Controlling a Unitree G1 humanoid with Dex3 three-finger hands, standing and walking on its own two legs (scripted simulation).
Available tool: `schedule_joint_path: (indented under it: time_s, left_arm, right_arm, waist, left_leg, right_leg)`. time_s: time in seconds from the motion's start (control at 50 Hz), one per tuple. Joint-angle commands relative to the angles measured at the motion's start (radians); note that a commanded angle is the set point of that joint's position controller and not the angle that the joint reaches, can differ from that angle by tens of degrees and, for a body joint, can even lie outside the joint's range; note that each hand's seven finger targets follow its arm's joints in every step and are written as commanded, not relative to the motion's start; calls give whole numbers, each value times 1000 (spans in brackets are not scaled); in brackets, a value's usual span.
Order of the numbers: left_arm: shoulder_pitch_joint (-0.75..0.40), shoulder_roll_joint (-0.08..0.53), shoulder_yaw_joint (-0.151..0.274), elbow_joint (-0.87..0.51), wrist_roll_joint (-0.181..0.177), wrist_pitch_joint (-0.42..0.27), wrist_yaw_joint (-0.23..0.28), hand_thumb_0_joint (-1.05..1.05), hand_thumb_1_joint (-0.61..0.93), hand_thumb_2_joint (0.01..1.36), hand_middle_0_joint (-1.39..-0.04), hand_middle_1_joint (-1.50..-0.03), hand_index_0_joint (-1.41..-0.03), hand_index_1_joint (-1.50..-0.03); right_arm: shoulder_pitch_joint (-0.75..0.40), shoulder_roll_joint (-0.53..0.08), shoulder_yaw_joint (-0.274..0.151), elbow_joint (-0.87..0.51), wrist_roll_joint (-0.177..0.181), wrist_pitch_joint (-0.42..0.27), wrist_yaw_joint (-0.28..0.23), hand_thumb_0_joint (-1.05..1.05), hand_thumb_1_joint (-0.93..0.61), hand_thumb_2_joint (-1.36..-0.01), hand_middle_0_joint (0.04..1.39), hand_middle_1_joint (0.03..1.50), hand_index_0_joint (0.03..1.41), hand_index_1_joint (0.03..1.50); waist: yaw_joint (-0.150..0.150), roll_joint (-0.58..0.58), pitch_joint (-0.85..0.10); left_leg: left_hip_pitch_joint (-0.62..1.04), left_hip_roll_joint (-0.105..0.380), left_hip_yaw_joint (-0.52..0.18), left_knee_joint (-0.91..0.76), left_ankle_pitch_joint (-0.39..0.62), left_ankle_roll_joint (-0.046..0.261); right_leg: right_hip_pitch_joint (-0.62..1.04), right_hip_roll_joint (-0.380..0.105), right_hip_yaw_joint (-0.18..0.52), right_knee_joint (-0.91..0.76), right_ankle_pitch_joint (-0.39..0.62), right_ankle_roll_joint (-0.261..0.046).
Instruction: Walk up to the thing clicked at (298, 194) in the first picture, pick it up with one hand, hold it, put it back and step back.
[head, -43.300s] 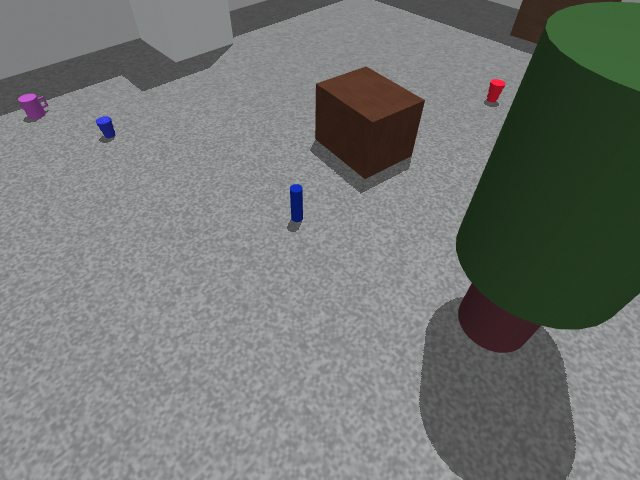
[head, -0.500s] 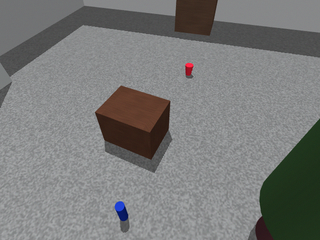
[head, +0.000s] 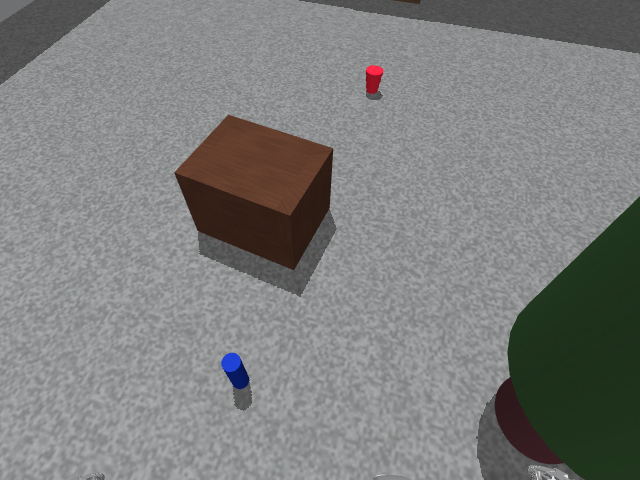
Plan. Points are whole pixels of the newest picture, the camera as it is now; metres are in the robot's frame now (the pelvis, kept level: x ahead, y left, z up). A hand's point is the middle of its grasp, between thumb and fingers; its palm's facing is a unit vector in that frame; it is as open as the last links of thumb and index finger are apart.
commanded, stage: step back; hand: left
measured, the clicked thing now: (236, 371) +0.45 +0.23 -0.68
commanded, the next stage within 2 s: none
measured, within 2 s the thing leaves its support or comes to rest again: neither
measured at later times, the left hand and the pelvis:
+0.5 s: hand out of the picture +0.03 +0.28 -0.17, palm faces +0.06 -0.93 -0.37, open 7.4 cm; pelvis -0.10 +0.01 -0.02, yaw +4 degrees
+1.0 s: hand out of the picture -0.12 +0.28 -0.15, palm faces -0.05 -0.92 -0.39, open 7.4 cm; pelvis -0.21 +0.02 -0.01, yaw -3 degrees
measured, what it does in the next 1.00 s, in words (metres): walks backwards: left foot, then right foot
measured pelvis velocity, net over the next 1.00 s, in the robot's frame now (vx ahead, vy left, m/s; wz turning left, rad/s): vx -0.21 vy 0.02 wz -0.05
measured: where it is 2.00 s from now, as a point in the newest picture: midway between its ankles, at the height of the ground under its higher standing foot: outside the picture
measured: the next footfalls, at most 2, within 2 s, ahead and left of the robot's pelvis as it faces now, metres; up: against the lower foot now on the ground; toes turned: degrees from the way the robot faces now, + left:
left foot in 0.48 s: -0.09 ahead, +0.12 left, +0.00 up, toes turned +1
right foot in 0.88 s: -0.16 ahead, -0.10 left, +0.00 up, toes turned +1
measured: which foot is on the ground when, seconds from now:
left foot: down 0.00-0.10, up 0.12-0.46, down 0.48-0.92, up 0.94-1.00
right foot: down 0.00-0.50, up 0.52-0.86, down 0.88-1.00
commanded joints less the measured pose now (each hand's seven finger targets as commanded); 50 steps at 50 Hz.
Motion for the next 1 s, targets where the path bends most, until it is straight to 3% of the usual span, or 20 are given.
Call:
schedule_joint_path:
  time_s: [0.0,0.04,0.08,0.12,0.2,0.3,0.38,0.44,0.46,0.48,0.5,0.52,0.56,0.6,0.74,0.84,0.88,0.92,0.94,0.98]
  left_arm:
    - [104,170,48,-70,15,3,11,0,900,900,-200,-300,-200,-300]
    - [143,177,58,-68,19,4,7,0,900,900,-200,-300,-200,-300]
    - [132,265,82,-92,29,-7,7,0,900,900,-200,-300,-200,-300]
    - [7,346,100,-156,48,-19,18,0,900,900,-200,-300,-200,-300]
    - [-103,232,85,-203,45,-23,28,0,900,900,-200,-300,-200,-300]
    - [27,202,90,-211,38,-14,40,0,900,900,-200,-300,-200,-300]
    - [38,225,99,-225,28,-1,41,0,900,900,-200,-300,-200,-300]
    - [-19,237,91,-255,14,17,27,0,900,900,-200,-300,-200,-300]
    - [-21,195,81,-265,14,22,26,0,900,900,-200,-300,-200,-300]
    - [-17,149,72,-277,8,20,28,0,900,900,-200,-300,-200,-300]
    - [-100,195,94,-279,26,18,43,0,900,900,-200,-300,-200,-300]
    - [-93,211,97,-257,36,17,45,0,900,900,-200,-300,-200,-300]
    - [-8,177,91,-223,5,20,37,0,900,900,-200,-300,-200,-300]
    - [81,167,90,-214,2,21,35,0,900,900,-200,-300,-200,-300]
    - [38,146,74,-257,14,-7,30,0,900,900,-200,-300,-200,-300]
    - [168,135,75,-197,28,-19,23,0,900,900,-200,-300,-200,-300]
    - [187,197,90,-189,46,-32,24,0,900,900,-200,-300,-200,-300]
    - [79,335,117,-242,43,-26,20,0,900,900,-200,-300,-200,-300]
    - [36,314,116,-271,48,-30,23,0,900,900,-200,-300,-200,-300]
    - [18,238,99,-298,29,-29,28,0,900,900,-200,-300,-200,-300]
  right_arm:
    - [-59,-267,-74,-121,1,-2,-19,0,-900,-900,200,300,200,300]
    - [-86,-260,-74,-149,-2,7,-18,0,-900,-900,200,300,200,300]
    - [-86,-192,-60,-170,5,22,-19,0,-900,-900,200,300,200,300]
    - [9,-200,-66,-145,-8,42,-28,0,-900,-900,200,300,200,300]
    - [160,-221,-65,-96,24,30,-25,0,-900,-900,200,300,200,300]
    - [96,-228,-40,-141,0,13,-36,0,-900,-900,200,300,200,300]
    - [137,-218,-40,-145,-18,1,-36,0,-900,-900,200,300,200,300]
    - [251,-220,-59,-101,-33,-2,-25,0,-900,-900,200,300,200,300]
    - [239,-258,-72,-111,-47,-2,-22,0,-900,-900,200,300,200,300]
    - [176,-360,-90,-140,-60,-1,-15,0,-900,-900,200,300,200,300]
    - [127,-431,-102,-170,-48,-4,-12,0,-900,-900,200,300,200,300]
    - [68,-389,-96,-186,-49,-11,-20,0,-900,-900,200,300,200,300]
    - [-4,-272,-61,-207,-60,-19,-32,0,-900,-900,200,300,200,300]
    - [1,-237,-56,-211,-40,-22,-41,0,-900,-900,200,300,200,300]
    - [139,-240,-69,-221,-20,-16,-47,0,-900,-900,200,300,200,300]
    - [55,-266,-78,-251,-5,2,-39,0,-900,-900,200,300,200,300]
    - [34,-224,-63,-260,11,2,-35,0,-900,-900,200,300,200,300]
    - [-9,-195,-60,-272,9,6,-45,0,-900,-900,200,300,200,300]
    - [20,-226,-72,-257,3,10,-48,0,-900,-900,200,300,200,300]
    - [71,-234,-64,-226,10,9,-39,0,-900,-900,200,300,200,300]
  waist:
    - [21,193,-251]
    - [44,168,-242]
    - [61,-148,-157]
    - [25,-192,-114]
    - [-38,-127,-184]
    - [57,-115,-238]
    - [39,-178,-281]
    - [-29,-121,-249]
    - [-32,34,-219]
    - [-19,305,-180]
    - [-78,342,-149]
    - [-53,271,-105]
    - [25,131,-102]
    - [63,117,-125]
    - [-44,175,-201]
    - [13,170,-240]
    - [25,37,-269]
    - [57,-304,-164]
    - [39,-271,-123]
    - [12,-134,-119]
  left_leg:
    - [-17,233,-195,-41,222,201]
    - [-118,205,-177,33,123,184]
    - [-194,-68,-50,382,-220,51]
    - [-180,-138,-209,696,-420,38]
    - [-192,-136,-216,762,-249,6]
    - [-282,-88,-187,539,-295,-26]
    - [-140,-33,-134,212,-291,9]
    - [82,-55,-40,-27,1,34]
    - [82,58,-222,-108,-15,63]
    - [92,273,-532,-209,75,153]
    - [-95,357,-635,-240,82,296]
    - [-178,352,-605,-241,76,305]
    - [-17,173,-313,-119,350,161]
    - [93,150,-253,-72,418,131]
    - [330,213,-258,26,536,246]
    - [171,204,-249,91,324,192]
    - [-11,136,-207,160,126,109]
    - [-157,-110,-100,502,-399,8]
    - [-133,-85,-201,651,-438,-2]
    - [-160,-127,-219,695,-354,4]
  right_leg:
    - [95,21,-11,202,-31,-52]
    - [128,9,14,180,-36,-75]
    - [12,-233,352,-225,125,-175]
    - [-147,-357,533,-307,20,-276]
    - [-9,-192,240,-192,142,-191]
    - [255,-243,251,-129,220,-238]
    - [272,-251,206,-28,445,-208]
    - [43,-184,122,22,249,-120]
    - [-65,-104,71,108,49,-75]
    - [-260,86,-33,306,-326,-15]
    - [-193,135,111,517,-437,4]
    - [-163,134,176,654,-393,-3]
    - [-262,158,216,705,-251,-19]
    - [-301,162,196,718,-202,-28]
    - [-243,93,105,357,-262,35]
    - [28,61,5,-83,-29,-5]
    - [176,-23,152,-129,187,-48]
    - [9,-337,531,-205,319,-307]
    - [-67,-367,560,-204,349,-332]
    - [-13,-245,331,-147,446,-263]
